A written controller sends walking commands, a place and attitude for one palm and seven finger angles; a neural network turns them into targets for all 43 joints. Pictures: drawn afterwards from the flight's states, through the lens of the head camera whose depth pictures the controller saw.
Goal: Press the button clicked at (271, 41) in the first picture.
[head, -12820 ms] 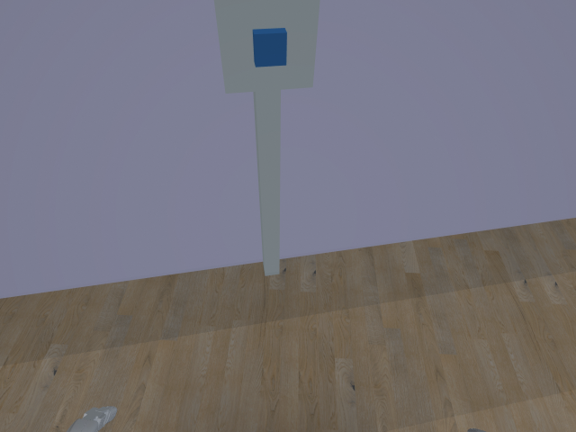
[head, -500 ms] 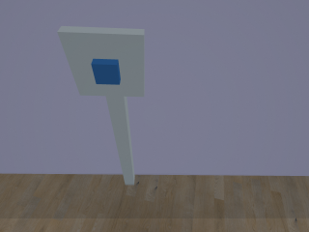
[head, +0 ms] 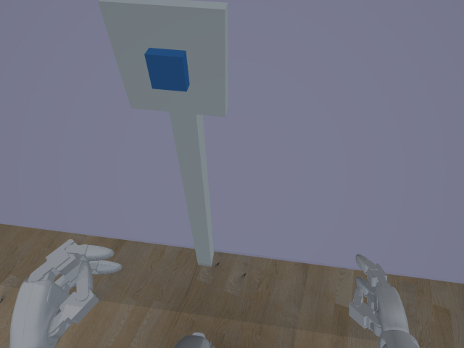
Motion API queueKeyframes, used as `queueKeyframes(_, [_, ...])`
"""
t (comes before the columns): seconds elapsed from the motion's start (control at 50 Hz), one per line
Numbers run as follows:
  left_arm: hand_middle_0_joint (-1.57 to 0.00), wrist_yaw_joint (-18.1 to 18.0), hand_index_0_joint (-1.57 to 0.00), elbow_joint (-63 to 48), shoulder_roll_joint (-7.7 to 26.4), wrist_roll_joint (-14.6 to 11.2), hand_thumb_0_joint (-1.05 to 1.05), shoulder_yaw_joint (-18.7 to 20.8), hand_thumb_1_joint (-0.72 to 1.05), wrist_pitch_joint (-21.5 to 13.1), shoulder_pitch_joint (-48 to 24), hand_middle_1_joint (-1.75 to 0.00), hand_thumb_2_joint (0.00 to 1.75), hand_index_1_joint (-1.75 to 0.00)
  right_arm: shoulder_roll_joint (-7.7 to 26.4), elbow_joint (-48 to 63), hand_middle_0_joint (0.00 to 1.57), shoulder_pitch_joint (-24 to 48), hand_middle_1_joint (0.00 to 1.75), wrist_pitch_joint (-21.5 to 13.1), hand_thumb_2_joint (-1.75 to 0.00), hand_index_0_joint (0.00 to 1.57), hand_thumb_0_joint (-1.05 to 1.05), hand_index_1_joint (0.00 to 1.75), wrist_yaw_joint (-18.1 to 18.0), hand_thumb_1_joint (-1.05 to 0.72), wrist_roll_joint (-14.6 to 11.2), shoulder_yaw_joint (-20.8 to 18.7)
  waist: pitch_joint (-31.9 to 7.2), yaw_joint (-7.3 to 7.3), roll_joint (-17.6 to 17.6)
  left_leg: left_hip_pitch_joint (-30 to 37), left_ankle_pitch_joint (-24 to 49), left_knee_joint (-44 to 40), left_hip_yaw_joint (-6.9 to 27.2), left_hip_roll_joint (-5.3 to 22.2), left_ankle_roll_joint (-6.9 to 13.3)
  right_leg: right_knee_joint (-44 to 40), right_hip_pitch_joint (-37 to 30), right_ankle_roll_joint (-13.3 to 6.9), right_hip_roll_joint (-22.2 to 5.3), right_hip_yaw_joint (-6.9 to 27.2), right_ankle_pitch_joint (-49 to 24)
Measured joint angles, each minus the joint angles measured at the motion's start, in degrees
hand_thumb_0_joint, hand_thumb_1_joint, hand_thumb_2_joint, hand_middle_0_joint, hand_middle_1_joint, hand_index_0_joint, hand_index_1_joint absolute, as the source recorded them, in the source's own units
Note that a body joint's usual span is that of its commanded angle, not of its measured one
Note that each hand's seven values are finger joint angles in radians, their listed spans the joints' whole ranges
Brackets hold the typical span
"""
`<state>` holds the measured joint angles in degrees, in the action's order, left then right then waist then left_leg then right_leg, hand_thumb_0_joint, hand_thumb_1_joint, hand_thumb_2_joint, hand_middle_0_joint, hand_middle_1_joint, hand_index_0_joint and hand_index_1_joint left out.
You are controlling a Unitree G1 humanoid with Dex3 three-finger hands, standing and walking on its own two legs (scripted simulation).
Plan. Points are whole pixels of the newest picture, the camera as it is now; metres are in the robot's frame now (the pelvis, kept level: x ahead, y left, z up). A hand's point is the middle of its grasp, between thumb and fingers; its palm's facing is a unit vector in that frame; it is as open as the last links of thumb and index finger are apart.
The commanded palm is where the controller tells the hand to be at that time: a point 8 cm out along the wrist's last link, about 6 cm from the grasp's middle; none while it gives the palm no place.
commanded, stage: raise the hand and make a fist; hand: left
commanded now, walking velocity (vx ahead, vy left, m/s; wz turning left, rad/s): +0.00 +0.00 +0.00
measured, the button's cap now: (168, 69) +0.51 +0.17 +0.22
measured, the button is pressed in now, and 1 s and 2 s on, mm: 0 0 0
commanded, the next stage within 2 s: aim a knuckle at the button in 1.42 s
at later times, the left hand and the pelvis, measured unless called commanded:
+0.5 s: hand (103, 235) +0.24 +0.21 +0.13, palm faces -0.03 -1.00 -0.06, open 3.1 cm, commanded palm +0.21 +0.27 +0.15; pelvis +0.02 +0.03 +0.03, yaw -4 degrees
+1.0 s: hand (35, 174) +0.26 +0.27 +0.22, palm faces +0.04 -1.00 -0.09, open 3.1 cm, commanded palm +0.23 +0.32 +0.22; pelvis +0.02 +0.07 +0.05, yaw -2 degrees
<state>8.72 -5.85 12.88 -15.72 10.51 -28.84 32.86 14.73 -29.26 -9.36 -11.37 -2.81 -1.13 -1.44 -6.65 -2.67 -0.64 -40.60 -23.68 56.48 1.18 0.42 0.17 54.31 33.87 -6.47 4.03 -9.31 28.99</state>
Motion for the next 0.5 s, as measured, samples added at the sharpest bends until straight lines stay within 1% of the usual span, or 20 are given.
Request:
queueKeyframes(0.02, [-0.79,1.34,-0.78,-0.4,0.01,-0.66,0.02,0.04,0.9,-1.22,-1.87,-0.94,0.9,-0.95,-0.12,-0.84,0.2,0.05,0.3,-0.3,-0.9,0.2,0.01,0.3,-0.06,-0.91,-0.15,0.7,0.25,0.0,-0.56,-0.23,-0.06,0.3,0.42,0.01,-0.04,0.0,-0.01,0.16,0.06,-0.4,0.05])
queueKeyframes(0.04, [-0.82,3.06,-0.81,-0.47,0.15,-1.11,0.02,-0.15,0.9,-1.61,-3.97,-0.97,0.9,-0.98,-0.34,-1.67,0.2,0.02,0.3,-0.45,-0.9,0.2,0.01,0.3,-0.14,-0.91,-0.34,1.44,0.51,0.04,-1.02,-0.27,-0.04,0.34,0.66,0.02,-0.09,-0.1,-0.08,0.35,0.1,-0.61,0.03])
queueKeyframes(0.06, [-0.84,5.01,-0.84,-0.19,0.45,-1.35,0.02,-0.5,0.91,-1.01,-6.11,-1.0,0.9,-1.01,-0.66,-2.44,0.2,-0.13,0.3,-0.4,-0.9,0.2,0.01,0.3,-0.23,-0.91,-0.58,2.17,0.71,0.15,-1.32,-0.12,0.1,0.06,0.7,0.02,-0.14,-0.36,-0.21,0.55,0.11,-0.62,-0.08])
queueKeyframes(0.08, [-0.87,7.02,-0.87,0.39,0.89,-1.42,0.02,-0.93,0.91,0.64,-8.08,-1.03,0.9,-1.04,-1.07,-3.06,0.2,-0.43,0.3,-0.15,-0.9,0.2,0.01,0.3,-0.35,-0.91,-0.88,2.84,0.85,0.33,-1.49,0.25,0.35,-0.55,0.56,0.01,-0.2,-0.77,-0.43,0.78,0.08,-0.45,-0.26])
queueKeyframes(0.1, [-0.9,8.9,-0.89,1.28,1.45,-1.36,0.02,-1.35,0.91,3.15,-9.77,-1.06,0.9,-1.07,-1.51,-3.53,0.2,-0.85,0.3,0.23,-0.9,0.2,0.02,0.3,-0.46,-0.91,-1.23,3.42,0.97,0.6,-1.59,0.85,0.64,-1.4,0.26,0.0,-0.2,-1.31,-0.79,1.05,0.05,-0.1,-0.5])
queueKeyframes(0.12, [-0.92,10.41,-0.92,2.23,2.0,-1.32,0.01,-1.71,0.9,6.37,-11.03,-1.09,0.9,-1.1,-1.91,-3.78,0.2,-1.38,0.3,0.73,-0.9,0.2,0.02,0.3,-0.59,-0.91,-1.52,3.89,1.11,0.99,-1.66,1.69,0.98,-2.47,-0.15,-0.03,-0.23,-2.01,-1.33,1.27,-0.01,0.35,-0.8])
queueKeyframes(0.16, [-0.98,11.73,-0.98,3.47,2.85,-1.35,0.01,-1.73,0.9,13.32,-11.98,-1.15,0.9,-1.16,-2.57,-3.92,0.21,-2.64,0.3,1.74,-0.9,0.21,0.02,0.3,-0.92,-0.91,-1.75,4.38,1.31,1.98,-1.71,3.85,1.7,-5.02,-1.21,-0.1,-0.32,-3.68,-2.77,1.52,-0.12,1.51,-1.47])
queueKeyframes(0.18, [-1.01,11.39,-1.01,3.52,2.94,-1.61,0.01,-1.3,0.9,16.2,-11.65,-1.18,0.9,-1.19,-2.8,-3.91,0.21,-3.31,0.3,2.16,-0.9,0.21,0.02,0.3,-1.08,-0.91,-1.73,4.38,1.37,2.46,-1.7,5.08,2.01,-6.32,-1.8,-0.12,-0.29,-4.59,-3.62,1.6,-0.14,2.17,-1.82])
queueKeyframes(0.2, [-1.03,10.52,-1.03,3.2,2.8,-2.07,0.01,-0.56,0.9,18.24,-10.91,-1.21,0.9,-1.22,-2.96,-3.92,0.21,-3.96,0.3,2.45,-0.9,0.21,0.02,0.3,-1.23,-0.91,-1.65,4.24,1.44,2.79,-1.61,6.32,2.24,-7.55,-2.21,-0.2,-0.29,-5.47,-4.48,1.72,-0.11,2.91,-2.16])
queueKeyframes(0.22, [-1.06,9.24,-1.06,2.55,2.44,-2.63,0.01,0.45,0.9,19.37,-9.89,-1.24,0.9,-1.25,-3.05,-3.98,0.21,-4.59,0.3,2.61,-0.9,0.21,0.02,0.3,-1.32,-0.91,-1.59,3.98,1.48,2.89,-1.43,7.53,2.4,-8.69,-2.28,-0.36,-0.35,-6.3,-5.31,1.84,0.01,3.7,-2.5])
queueKeyframes(0.24, [-1.09,7.8,-1.09,1.64,1.93,-3.17,0.02,1.63,0.9,19.58,-8.69,-1.27,0.9,-1.28,-3.07,-4.07,0.21,-5.19,0.3,2.6,-0.9,0.21,0.02,0.3,-1.31,-0.91,-1.55,3.63,1.51,2.81,-1.21,8.66,2.5,-9.75,-2.11,-0.52,-0.53,-7.08,-6.07,1.95,0.23,4.53,-2.85])
queueKeyframes(0.26, [-1.12,6.39,-1.11,0.57,1.38,-3.57,0.02,2.83,0.9,19.09,-7.48,-1.3,0.9,-1.31,-2.99,-4.17,0.21,-5.77,0.3,2.44,-0.9,0.21,0.02,0.3,-1.24,-0.91,-1.51,3.2,1.51,2.66,-1.01,9.59,2.55,-10.61,-1.97,-0.61,-0.64,-7.81,-6.73,2.03,0.47,5.24,-3.18])
queueKeyframes(0.32, [-1.18,3.64,-1.18,-2.76,0.54,-3.47,0.02,5.15,0.9,15.53,-5.15,-1.37,0.9,-1.38,-2.0,-4.54,0.21,-7.38,0.3,1.25,-0.9,0.2,0.02,0.3,-0.9,-0.91,-1.35,1.86,1.57,2.33,-0.7,11.04,2.72,-11.91,-2.01,-0.64,-0.3,-9.41,-8.16,2.22,0.72,5.95,-3.77])
queueKeyframes(0.36, [-1.22,3.44,-1.21,-4.17,0.46,-3.05,0.02,5.22,0.9,13.1,-4.93,-1.41,0.9,-1.42,-0.82,-5.08,0.21,-7.87,0.3,0.24,-0.9,0.2,0.02,0.3,-0.76,-0.91,-1.39,1.21,1.73,2.16,-0.91,11.22,2.79,-12.04,-1.67,-0.85,0.08,-10.13,-8.76,2.29,0.58,5.64,-3.93])
queueKeyframes(0.4, [-1.24,4.3,-1.24,-4.75,0.38,-3.1,0.02,4.4,0.9,12.1,-5.16,-1.44,0.9,-1.44,0.3,-5.67,0.2,-7.69,0.3,-0.6,-0.9,0.2,0.02,0.3,-0.84,-0.91,-1.61,0.84,1.86,2.02,-1.23,11.26,2.91,-12.12,-1.4,-1.1,0.48,-10.78,-9.17,2.35,0.39,5.38,-4.15])
queueKeyframes(0.44, [-1.26,5.62,-1.26,-4.7,0.37,-3.26,0.01,3.17,0.9,12.86,-5.51,-1.46,0.9,-1.46,1.04,-6.09,0.2,-7.07,0.3,-1.25,-0.9,0.2,0.02,0.3,-1.16,-0.91,-1.94,0.68,1.89,1.9,-1.45,11.46,3.13,-12.44,-1.37,-1.27,0.9,-11.51,-9.59,2.54,0.24,5.37,-4.54])
queueKeyframes(0.5, [-1.28,6.19,-1.28,-4.64,0.88,-2.66,0.01,1.4,0.9,15.8,-6.13,-1.48,0.9,-1.48,1.3,-6.04,0.2,-6.06,0.3,-2.26,-0.9,0.2,0.02,0.3,-1.77,-0.91,-2.18,0.62,1.91,1.82,-1.66,12.58,3.6,-13.52,-1.57,-1.57,1.53,-13.01,-10.89,2.49,-0.01,5.61,-5.33])
